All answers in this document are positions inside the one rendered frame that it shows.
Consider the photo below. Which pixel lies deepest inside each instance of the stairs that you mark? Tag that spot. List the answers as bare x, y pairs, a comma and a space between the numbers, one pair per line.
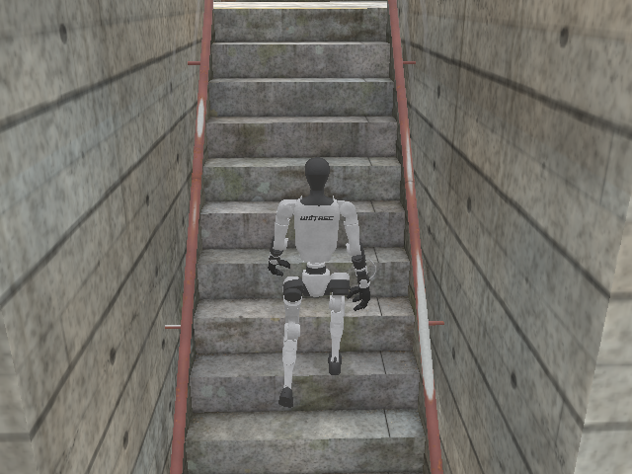
290, 85

